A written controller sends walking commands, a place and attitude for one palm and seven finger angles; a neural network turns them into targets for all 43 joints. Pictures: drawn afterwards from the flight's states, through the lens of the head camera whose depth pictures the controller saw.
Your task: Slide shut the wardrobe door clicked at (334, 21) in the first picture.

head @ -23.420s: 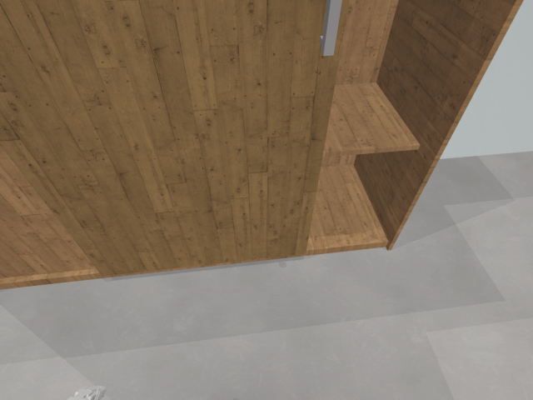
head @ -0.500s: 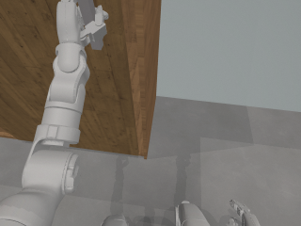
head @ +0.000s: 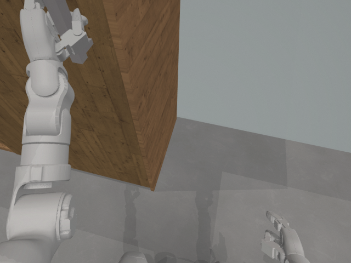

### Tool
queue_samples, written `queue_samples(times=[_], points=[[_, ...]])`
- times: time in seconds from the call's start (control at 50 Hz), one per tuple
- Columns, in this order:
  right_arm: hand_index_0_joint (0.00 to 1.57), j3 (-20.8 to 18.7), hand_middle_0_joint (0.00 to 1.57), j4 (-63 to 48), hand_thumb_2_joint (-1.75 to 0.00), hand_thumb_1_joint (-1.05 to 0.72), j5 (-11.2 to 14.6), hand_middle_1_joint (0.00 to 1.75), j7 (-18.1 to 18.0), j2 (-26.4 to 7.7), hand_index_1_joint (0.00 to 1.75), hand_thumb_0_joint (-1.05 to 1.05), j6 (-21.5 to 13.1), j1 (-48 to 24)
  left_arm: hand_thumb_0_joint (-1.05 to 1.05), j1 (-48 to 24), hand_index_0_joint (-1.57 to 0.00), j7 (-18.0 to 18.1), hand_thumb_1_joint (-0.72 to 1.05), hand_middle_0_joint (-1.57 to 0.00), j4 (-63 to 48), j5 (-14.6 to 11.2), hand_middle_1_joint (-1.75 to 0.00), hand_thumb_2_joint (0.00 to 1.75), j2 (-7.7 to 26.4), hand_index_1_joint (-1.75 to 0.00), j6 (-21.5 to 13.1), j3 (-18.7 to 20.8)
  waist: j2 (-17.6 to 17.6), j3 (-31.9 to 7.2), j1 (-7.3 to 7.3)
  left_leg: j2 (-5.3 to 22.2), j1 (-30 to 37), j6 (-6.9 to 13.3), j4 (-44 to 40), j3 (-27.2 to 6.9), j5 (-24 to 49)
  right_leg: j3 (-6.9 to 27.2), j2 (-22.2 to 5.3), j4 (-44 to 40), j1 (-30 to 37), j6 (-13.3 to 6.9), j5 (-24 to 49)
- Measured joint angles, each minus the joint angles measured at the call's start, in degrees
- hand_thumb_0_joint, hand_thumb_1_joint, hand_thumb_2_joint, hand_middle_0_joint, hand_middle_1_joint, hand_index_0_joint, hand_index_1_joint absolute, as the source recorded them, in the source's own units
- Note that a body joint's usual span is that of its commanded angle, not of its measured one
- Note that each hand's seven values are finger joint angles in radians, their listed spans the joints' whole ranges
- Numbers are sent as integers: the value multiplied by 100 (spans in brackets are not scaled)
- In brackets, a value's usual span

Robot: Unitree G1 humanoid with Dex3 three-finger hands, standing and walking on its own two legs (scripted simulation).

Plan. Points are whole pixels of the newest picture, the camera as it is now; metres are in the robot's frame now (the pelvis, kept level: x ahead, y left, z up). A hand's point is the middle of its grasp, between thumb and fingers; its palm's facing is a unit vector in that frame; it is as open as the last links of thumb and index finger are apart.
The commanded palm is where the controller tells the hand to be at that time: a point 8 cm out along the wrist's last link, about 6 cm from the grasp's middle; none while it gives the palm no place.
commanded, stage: step sideways, sliding the door along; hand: left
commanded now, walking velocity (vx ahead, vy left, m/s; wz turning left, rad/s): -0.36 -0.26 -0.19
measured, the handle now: (68, 10) +0.46 +0.26 +0.27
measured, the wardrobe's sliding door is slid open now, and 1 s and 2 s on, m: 0.00 0.00 0.00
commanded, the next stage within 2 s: stop walking and hold the door there in 0.06 s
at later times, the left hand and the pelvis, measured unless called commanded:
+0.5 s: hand (80, 31) +0.43 +0.24 +0.25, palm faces +0.50 -0.86 -0.12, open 7.0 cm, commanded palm +0.39 +0.25 +0.25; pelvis +0.06 -0.03 +0.01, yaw -7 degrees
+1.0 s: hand (79, 32) +0.43 +0.23 +0.25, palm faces +0.39 -0.92 -0.09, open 6.9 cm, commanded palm +0.38 +0.25 +0.25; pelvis +0.04 +0.01 +0.02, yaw -11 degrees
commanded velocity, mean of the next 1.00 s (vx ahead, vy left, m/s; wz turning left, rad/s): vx -0.09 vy -0.04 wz -0.02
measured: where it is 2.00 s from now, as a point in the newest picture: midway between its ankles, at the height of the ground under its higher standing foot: outside the picture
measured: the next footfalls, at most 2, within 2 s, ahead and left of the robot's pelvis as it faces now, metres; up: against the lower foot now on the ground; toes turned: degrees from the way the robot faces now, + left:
right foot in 0.14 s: +0.10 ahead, -0.13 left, +0.00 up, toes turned -9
left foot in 0.34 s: +0.10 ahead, +0.13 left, +0.00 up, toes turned -4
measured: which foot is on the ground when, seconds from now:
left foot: down 0.00-0.20, up 0.22-0.32, down 0.34-1.00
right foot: down 0.00-0.02, up 0.04-0.12, down 0.14-1.00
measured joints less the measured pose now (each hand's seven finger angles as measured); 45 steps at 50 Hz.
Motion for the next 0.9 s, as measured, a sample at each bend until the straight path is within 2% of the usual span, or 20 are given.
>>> queue_samples(times=[0.02, 0.06, 0.1, 0.14, 0.18, 0.2, 0.24, 0.28, 0.3, 0.32, 0.34, 0.36, 0.4, 0.46, 0.54, 0.6, 0.64, 0.72, 0.82, 0.9], points=[[20, -30, 20, -31, -89, -91, -38, 30, -3, 15, 30, 1, 5, 2, -1, 109, -12, -7, 70, -45, -176, -5, -140, 84, 1, -127, 32, 0, -30, -4, 64, 35, 136, -195, -222, 81, -2, 73, 16, 243, -147, 68, 209], [20, -100, 20, -192, -89, -91, -110, 30, 87, 52, 30, 1, -35, 32, -2, 275, -11, -52, 70, -45, -445, 0, -140, 83, -19, -125, 22, 61, 7, 96, 205, 149, 370, -434, -462, 178, 48, 200, 126, 546, -308, 109, -114], [20, -92, 20, -345, -89, -91, -119, 30, 199, 98, 30, 1, -112, 56, -2, 421, -10, -95, 70, -45, -641, 16, -140, 83, -16, -124, -31, 163, 75, 219, 318, 275, 546, -485, -503, 254, 91, 200, 221, 201, -233, 70, -75], [20, 5, 20, -475, -89, -91, -97, 30, 285, 180, 30, 1, -180, 77, -3, 547, -9, -123, 70, -45, -796, 28, -140, 83, 58, -122, -41, 284, 42, 295, 364, 344, 634, -495, -349, 317, 63, 147, 259, -392, -24, 26, 597], [20, 110, 20, -510, -89, -90, -71, 30, 313, 236, 30, 1, -217, 24, -4, 711, -8, -111, 69, -45, -952, 56, -140, 84, 89, -121, -68, 451, 99, 365, 276, 468, 573, -416, -17, 294, 46, 25, 332, -557, 222, -148, 488], [20, 182, 20, -444, -89, -90, -99, 30, 301, 265, 30, 1, -213, -80, -5, 899, -8, -198, 68, -45, -954, 82, -140, 83, 198, -122, -255, 612, 82, 318, 173, 483, 403, -290, 229, 297, 181, 1, 337, -575, 211, -217, 374], [20, 224, 20, -372, -89, -90, -121, 30, 220, 300, 30, 1, -165, -251, -8, 1318, -10, -314, 65, -45, -997, 90, -140, 82, 447, -123, -576, 882, -34, 176, 32, 116, -43, -124, 967, 97, -626, 102, 249, -580, 50, -283, 295], [20, 252, 21, -343, -89, -90, -118, 30, 81, 254, 30, 1, -194, -318, -9, 1612, -13, -313, 62, -45, -1168, 85, -140, 82, 509, -125, -629, 1052, -135, 80, -28, -319, -287, -30, 956, 76, -1109, 240, 146, -643, -92, -268, 446], [20, 279, 21, -327, -89, -90, -123, 30, 8, 206, 30, 1, -204, -345, -9, 1742, -14, -279, 62, -45, -1251, 82, -140, 82, 508, -126, -638, 1117, -149, 48, -69, -468, -283, -3, 563, 161, -870, 288, 117, -617, -166, -265, 564], [20, 294, 21, -327, -89, -90, -127, 30, -55, 151, 30, 1, -196, -353, -9, 1865, -15, -239, 61, -45, -1334, 74, -140, 82, 492, -127, -632, 1167, -127, 10, -115, -559, -201, 21, 38, 290, -302, 317, 114, -527, -244, -236, 671], [20, 284, 21, -350, -89, -90, -127, 30, -103, 83, 30, 1, -182, -328, -9, 1968, -16, -205, 61, -45, -1414, 54, -140, 82, 453, -129, -604, 1195, -35, -48, -153, -547, -96, 75, -398, 424, 582, 308, 169, -406, -306, -173, 745], [20, 246, 21, -355, -89, -90, -123, 30, -136, 46, 30, 1, -179, -285, -8, 2032, -17, -191, 61, -45, -1475, 29, -140, 82, 424, -130, -564, 1194, 29, -115, -164, -477, 7, 81, -562, 490, 825, 305, 233, -291, -340, -86, 751], [20, 166, 20, -315, -89, -90, -121, 30, -144, 85, 30, 1, -199, -153, -7, 2040, -17, -174, 62, -45, -1504, 14, -140, 82, 373, -130, -504, 1133, -106, -205, -105, -483, 220, 18, -644, 636, 380, 392, 216, -200, -281, 28, 539], [20, 206, 20, -370, -89, -90, -199, 30, -96, 117, 30, 1, -292, 11, -6, 2129, -15, -65, 65, -44, -1579, 123, -141, 83, 288, -129, -403, 1211, -212, -226, -51, -470, 471, -60, -684, 807, 62, 344, 172, -363, -94, 14, 386], [20, 336, 20, -389, -89, -90, -204, 30, -75, 106, 30, 1, -301, 69, -6, 2289, -15, 0, 65, -44, -1541, 51, -142, 84, 331, -129, -358, 1444, -81, -223, -211, -284, 341, -76, -256, 731, 63, 214, 313, -809, 222, -261, 369], [20, 362, 21, -297, -89, -90, -206, 30, -136, 64, 30, 1, -280, 108, -5, 2360, -16, 42, 66, -44, -1482, -12, -142, 83, 338, -129, -359, 1488, -131, -358, -265, -483, 63, 75, 2, 344, 50, 282, 297, -894, 149, -274, 491], [20, 366, 21, -226, -89, -90, -231, 30, -208, -26, 30, 1, -249, 152, -5, 2479, -16, 79, 66, -45, -1479, -19, -141, 83, 320, -130, -374, 1488, -76, -512, -316, -601, 118, 147, -422, 185, 332, 335, 329, -927, 89, -220, 534], [20, 305, 21, -92, -89, -90, -237, 30, -317, -43, 30, 1, -126, 238, -4, 2633, -16, 132, 67, -44, -1425, -15, -141, 81, 360, -130, -374, 1394, -164, -709, -397, -675, 311, 12, -783, 327, 216, 485, 273, -976, 65, -117, 607], [20, 337, 20, -110, -89, -90, -251, 30, -370, -29, 30, 1, -66, 321, -3, 2695, -14, 146, 70, -45, -1254, 2, -141, 77, 400, -131, -369, 1330, -198, -831, -497, -736, 366, 94, -902, 481, 330, 636, 231, -1138, 87, -47, 793], [20, 389, 20, -77, -89, -90, -278, 30, -404, 1, 30, 1, -48, 410, -2, 2652, -12, 137, 71, -45, -1072, 10, -140, 76, 369, -131, -357, 1223, -209, -960, -516, -789, 375, 166, -989, 578, 407, 734, 191, -1251, 76, 11, 919]])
